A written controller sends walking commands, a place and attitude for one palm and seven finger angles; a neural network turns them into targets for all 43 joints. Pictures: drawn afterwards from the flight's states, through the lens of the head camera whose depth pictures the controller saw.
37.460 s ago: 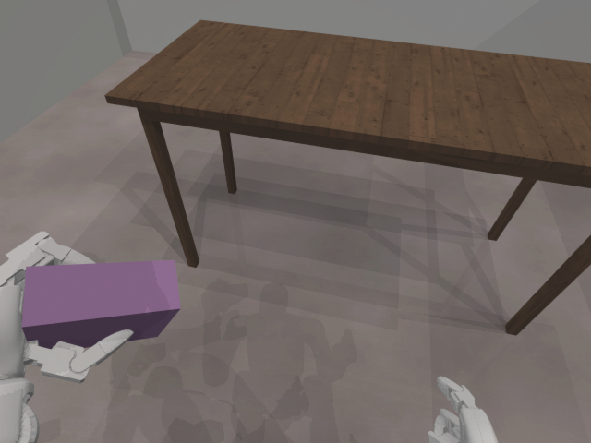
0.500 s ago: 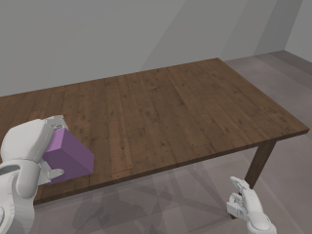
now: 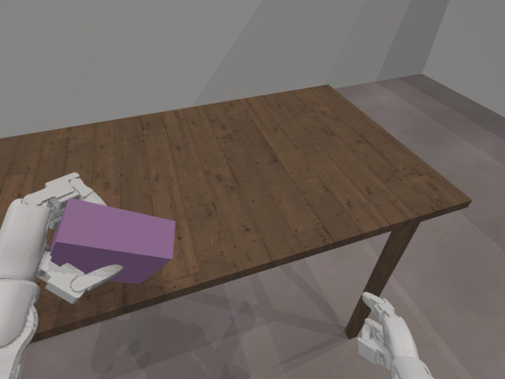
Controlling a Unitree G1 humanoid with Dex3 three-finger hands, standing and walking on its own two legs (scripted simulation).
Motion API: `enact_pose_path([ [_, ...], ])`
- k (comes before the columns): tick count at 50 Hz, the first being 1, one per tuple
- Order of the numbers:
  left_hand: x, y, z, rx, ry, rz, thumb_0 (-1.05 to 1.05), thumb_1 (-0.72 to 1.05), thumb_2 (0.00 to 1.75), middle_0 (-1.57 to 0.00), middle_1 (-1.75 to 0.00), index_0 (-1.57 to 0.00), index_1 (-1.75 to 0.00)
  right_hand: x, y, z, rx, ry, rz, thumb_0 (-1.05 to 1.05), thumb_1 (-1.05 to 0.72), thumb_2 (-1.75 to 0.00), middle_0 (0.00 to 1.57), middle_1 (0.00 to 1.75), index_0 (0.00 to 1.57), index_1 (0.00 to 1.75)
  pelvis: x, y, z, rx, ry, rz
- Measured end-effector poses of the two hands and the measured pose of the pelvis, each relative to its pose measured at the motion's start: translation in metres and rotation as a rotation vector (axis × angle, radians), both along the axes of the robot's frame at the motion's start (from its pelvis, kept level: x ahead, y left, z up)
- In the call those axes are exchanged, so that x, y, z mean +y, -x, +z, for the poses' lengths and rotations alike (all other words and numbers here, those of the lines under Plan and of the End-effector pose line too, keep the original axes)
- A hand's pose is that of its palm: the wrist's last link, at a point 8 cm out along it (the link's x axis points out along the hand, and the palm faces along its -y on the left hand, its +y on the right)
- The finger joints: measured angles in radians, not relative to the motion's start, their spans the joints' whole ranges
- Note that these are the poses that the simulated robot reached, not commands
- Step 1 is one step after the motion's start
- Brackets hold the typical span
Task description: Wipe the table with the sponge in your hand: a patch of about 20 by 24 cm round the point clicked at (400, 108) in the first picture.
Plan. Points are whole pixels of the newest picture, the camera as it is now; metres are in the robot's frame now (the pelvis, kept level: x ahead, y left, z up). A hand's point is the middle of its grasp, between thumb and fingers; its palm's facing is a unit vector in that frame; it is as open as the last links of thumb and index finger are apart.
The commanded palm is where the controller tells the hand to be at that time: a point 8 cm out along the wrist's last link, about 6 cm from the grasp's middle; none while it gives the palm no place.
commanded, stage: step back with the hand held close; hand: left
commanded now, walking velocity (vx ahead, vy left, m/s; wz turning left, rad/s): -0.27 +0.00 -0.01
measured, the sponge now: (126, 249) +0.22 +0.20 +0.15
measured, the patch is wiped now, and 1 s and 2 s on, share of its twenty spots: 0.95 0.95 0.95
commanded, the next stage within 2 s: stop stepping back and stand still in 1.16 s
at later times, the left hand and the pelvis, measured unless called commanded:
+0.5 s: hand (32, 259) +0.16 +0.25 +0.22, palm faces +0.39 -0.81 -0.45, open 9.5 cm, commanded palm +0.11 +0.31 +0.24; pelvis -0.05 +0.03 -0.01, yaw +0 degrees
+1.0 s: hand out of the picture +0.07 +0.29 +0.24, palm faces +0.53 -0.79 -0.31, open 9.5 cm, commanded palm +0.01 +0.32 +0.24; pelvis -0.15 +0.04 -0.02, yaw +0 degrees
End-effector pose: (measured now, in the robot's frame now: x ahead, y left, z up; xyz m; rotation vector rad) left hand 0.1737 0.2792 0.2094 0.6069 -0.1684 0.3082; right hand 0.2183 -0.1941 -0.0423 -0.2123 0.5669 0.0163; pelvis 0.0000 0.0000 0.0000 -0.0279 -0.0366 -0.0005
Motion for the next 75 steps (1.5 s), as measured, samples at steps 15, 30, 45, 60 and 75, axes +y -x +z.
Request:
enact_pose_path([
  [15,0.019,0.004,0.024,-0.249,-0.031,-0.106,-0.02,-0.49,1.08,-0.78,-1.39,-0.81,-1.4,-0.032,0.131,-0.051,0.331,0.076,-0.238,0.02,-0.91,-0.9,0.2,0.29,0.2,0.3,0.023,0.019,-0.005,0.066,0.01,-0.014],
  [30,0.031,0.079,0.027,-0.395,-0.04,-0.05,-0.02,-0.49,1.08,-0.79,-1.39,-0.81,-1.39,-0.008,0.122,-0.039,0.103,0.058,-0.154,0.02,-0.9,-0.9,0.2,0.3,0.2,0.3,0.029,0.069,-0.019,0.042,0.019,0.006],
  [45,0.036,0.134,0.016,-0.458,-0.03,-0.098,-0.02,-0.49,1.08,-0.79,-1.39,-0.81,-1.39,0.004,0.173,-0.046,0.116,0.091,-0.133,0.01,-0.9,-0.9,0.21,0.3,0.2,0.3,0.038,0.126,-0.034,0.006,0.041,0.031],
  [60,0.014,0.184,0.017,-0.393,0.109,-0.236,-0.02,-0.49,1.08,-0.79,-1.39,-0.81,-1.4,0.011,0.276,-0.034,0.167,0.028,-0.216,0.02,-0.9,-0.9,0.21,0.3,0.2,0.3,0.042,0.199,-0.01,0.003,-0.001,-0.055],
  [75,0.067,0.29,0.026,-0.39,0.049,-0.166,-0.02,-0.49,1.08,-0.79,-1.39,-0.81,-1.39,0.027,0.39,-0.02,0.111,0.05,-0.256,0.01,-0.9,-0.9,0.2,0.29,0.2,0.3,0.078,0.301,-0.008,0.009,0.02,-0.069],
])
